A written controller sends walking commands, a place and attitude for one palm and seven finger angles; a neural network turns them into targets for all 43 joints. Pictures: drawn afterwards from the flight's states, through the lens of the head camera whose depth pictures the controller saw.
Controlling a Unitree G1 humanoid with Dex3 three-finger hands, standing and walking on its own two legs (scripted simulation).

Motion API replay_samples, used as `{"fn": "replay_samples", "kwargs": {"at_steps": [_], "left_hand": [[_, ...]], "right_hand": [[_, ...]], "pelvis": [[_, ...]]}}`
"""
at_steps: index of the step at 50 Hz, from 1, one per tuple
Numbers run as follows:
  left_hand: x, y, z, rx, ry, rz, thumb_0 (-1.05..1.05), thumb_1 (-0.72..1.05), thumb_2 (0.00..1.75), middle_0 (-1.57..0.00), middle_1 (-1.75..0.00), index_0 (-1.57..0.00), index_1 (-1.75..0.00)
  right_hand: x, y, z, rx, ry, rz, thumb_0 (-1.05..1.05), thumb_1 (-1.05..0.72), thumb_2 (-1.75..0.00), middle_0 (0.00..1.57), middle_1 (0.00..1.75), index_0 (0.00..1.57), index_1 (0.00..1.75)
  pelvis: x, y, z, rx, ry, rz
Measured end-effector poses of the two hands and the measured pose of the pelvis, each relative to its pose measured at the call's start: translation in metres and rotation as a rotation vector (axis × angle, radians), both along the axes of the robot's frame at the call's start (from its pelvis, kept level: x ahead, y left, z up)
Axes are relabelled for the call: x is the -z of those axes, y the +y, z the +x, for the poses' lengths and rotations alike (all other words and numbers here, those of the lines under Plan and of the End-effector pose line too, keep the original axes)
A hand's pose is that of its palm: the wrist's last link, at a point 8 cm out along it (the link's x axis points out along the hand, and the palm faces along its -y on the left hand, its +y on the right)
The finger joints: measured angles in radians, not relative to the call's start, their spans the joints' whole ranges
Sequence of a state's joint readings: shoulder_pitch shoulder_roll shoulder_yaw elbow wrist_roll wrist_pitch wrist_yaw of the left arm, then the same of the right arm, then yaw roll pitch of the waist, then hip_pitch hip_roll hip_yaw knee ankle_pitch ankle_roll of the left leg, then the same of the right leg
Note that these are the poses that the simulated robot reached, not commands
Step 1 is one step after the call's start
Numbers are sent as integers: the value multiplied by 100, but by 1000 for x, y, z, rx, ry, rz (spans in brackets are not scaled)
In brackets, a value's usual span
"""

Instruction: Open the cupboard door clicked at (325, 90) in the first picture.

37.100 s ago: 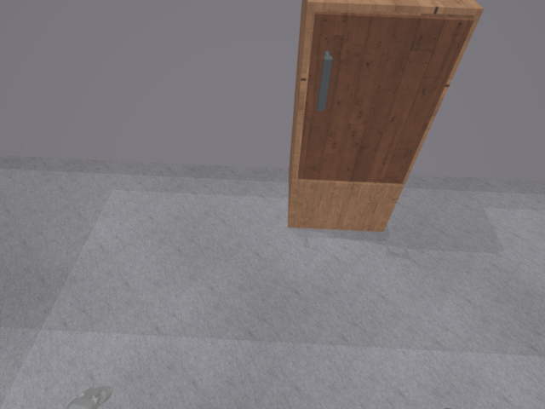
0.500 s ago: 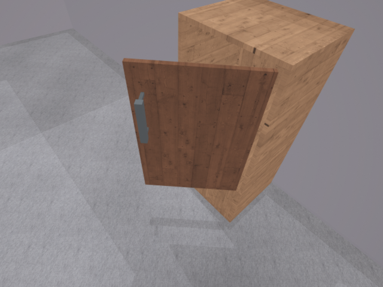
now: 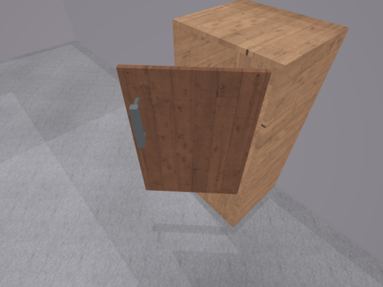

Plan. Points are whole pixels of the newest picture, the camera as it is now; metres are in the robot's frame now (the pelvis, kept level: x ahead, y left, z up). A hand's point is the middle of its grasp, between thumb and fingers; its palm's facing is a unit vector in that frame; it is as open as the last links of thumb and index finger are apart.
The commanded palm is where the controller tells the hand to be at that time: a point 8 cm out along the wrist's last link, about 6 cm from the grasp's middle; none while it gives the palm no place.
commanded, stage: look again from close up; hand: left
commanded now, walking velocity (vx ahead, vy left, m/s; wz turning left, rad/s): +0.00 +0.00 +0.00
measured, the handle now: (139, 123) +0.57 +0.19 +0.01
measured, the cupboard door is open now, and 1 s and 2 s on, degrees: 45 45 45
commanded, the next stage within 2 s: raise the hand with hooked fingers in 0.34 s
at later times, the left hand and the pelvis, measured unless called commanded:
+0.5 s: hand out of the picture +0.07 +0.20 -0.14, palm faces +0.14 -0.97 -0.19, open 7.4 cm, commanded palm +0.11 +0.24 -0.06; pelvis +0.01 +0.01 +0.01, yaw -1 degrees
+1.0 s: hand (89, 269) +0.17 +0.22 -0.04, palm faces +0.16 -0.98 -0.08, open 9.4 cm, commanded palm +0.16 +0.27 -0.03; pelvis +0.01 -0.01 -0.09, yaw +3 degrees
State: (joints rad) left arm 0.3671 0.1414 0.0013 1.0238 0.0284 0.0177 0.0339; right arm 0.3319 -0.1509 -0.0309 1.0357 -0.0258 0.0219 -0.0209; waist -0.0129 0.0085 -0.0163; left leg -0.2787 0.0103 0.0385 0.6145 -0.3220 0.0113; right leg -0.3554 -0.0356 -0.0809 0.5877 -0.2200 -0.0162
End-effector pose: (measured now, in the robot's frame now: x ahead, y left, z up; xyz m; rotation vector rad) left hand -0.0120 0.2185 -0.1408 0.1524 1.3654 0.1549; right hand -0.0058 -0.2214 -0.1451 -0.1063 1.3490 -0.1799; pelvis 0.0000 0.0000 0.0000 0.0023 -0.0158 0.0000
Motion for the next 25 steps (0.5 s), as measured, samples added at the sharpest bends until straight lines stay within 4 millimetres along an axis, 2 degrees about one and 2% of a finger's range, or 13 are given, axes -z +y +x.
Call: {"fn": "replay_samples", "kwargs": {"at_steps": [5, 10, 16, 23, 24, 25], "left_hand": [[0, 5, 30, 6, -72, 6, 1, 92, 90, -20, -30, -20, -30], [-7, 14, 51, 15, -125, 13, 2, 93, 90, -20, -30, -20, -30], [-11, 18, 57, 20, -130, 15, 1, 92, 90, -20, -30, -20, -30], [-10, 21, 44, 21, -85, 16, 1, 92, 90, -20, -30, -20, -30], [-15, 23, 50, -38, -126, 4, 1, 92, 90, -20, -30, -20, -30], [-29, 26, 65, -75, -236, 7, 2, 91, 90, -20, -30, -20, -30]], "right_hand": [[-5, 0, 22, -7, -74, -11, 1, -91, -90, 20, 30, 20, 30], [-11, 2, 30, -19, -84, -21, 1, -92, -90, 20, 30, 20, 30], [-12, 6, 32, -26, -69, -17, 1, -92, -90, 20, 30, 20, 30], [-12, 11, 27, -28, -41, -10, 1, -92, -90, 20, 30, 20, 30], [-14, 10, 29, -28, -67, -18, 1, -92, -90, 20, 30, 20, 30], [-18, 8, 34, -35, -126, -37, 2, -92, -90, 20, 30, 20, 30]], "pelvis": [[-1, 1, 6, 3, -4, 2], [-5, 5, 10, 5, -11, -1], [-8, 9, 10, 6, -22, 1], [-9, 13, 8, 11, -29, -1], [-8, 14, 6, 10, -31, -1], [-8, 14, 5, 12, -34, 4]]}}
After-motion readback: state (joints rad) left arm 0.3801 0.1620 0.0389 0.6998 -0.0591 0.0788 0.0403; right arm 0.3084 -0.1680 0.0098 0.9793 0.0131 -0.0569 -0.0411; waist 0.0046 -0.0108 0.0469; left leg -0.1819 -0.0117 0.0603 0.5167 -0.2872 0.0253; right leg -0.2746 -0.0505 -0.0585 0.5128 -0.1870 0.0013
